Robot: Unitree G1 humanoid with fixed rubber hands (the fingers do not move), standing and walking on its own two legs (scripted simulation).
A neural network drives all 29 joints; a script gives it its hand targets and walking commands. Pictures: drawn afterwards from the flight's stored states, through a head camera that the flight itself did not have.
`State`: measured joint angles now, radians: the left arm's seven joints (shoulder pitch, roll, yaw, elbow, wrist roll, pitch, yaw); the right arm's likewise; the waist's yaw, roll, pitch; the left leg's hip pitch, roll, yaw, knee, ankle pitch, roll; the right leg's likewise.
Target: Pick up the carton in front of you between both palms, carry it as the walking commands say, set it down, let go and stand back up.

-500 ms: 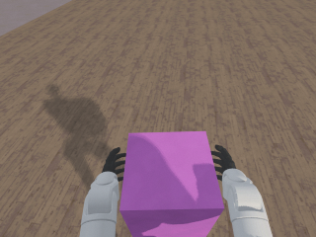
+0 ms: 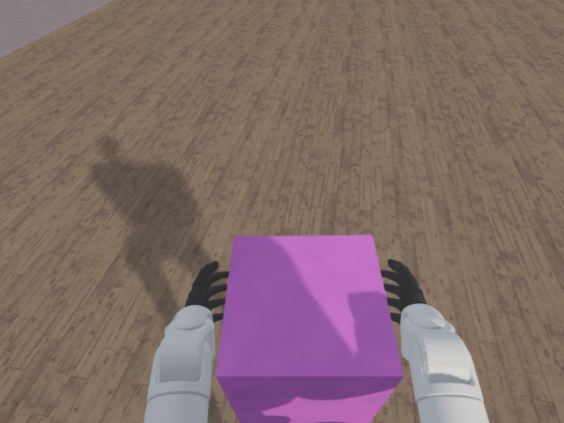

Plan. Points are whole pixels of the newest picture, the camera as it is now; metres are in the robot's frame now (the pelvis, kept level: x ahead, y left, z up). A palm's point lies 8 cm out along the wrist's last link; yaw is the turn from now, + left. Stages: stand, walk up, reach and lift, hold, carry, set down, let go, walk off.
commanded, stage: hold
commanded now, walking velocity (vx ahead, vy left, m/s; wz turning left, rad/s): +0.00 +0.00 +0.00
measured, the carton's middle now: (303, 334) +0.28 +0.00 -0.05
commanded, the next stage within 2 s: set down in 0.04 s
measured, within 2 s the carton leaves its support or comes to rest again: neither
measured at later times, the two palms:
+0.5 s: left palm (206, 319) +0.31 +0.15 -0.04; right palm (387, 305) +0.33 -0.15 -0.04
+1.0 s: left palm (238, 332) +0.38 +0.13 -0.22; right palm (377, 329) +0.38 -0.17 -0.23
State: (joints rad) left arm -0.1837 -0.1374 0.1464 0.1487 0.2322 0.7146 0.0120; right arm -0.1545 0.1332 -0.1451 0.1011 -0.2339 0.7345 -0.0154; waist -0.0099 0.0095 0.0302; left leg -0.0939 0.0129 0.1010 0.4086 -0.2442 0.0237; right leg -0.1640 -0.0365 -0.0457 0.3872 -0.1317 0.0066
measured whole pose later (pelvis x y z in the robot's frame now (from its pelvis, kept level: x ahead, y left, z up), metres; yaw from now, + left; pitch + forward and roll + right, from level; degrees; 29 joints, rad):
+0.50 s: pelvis -0.05 -0.02 -0.03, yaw +7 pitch +3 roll +0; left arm -0.68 -0.15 0.55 0.67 0.47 0.39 -0.06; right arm -0.64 0.19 -0.56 0.57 -0.47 0.44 0.05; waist -0.05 0.02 0.15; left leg -0.50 -0.02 -0.03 0.75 -0.30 0.01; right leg -0.52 0.01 -0.01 0.72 -0.25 -0.01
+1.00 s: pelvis -0.05 -0.02 -0.16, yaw +8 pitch +38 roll +0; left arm -0.81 -0.12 0.44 0.62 0.25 0.27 0.05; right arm -0.75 0.08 -0.51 0.53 -0.26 0.30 0.03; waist -0.08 0.06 -0.16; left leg -1.53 -0.05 -0.01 1.32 -0.46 0.01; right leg -1.55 -0.01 0.01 1.30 -0.41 0.00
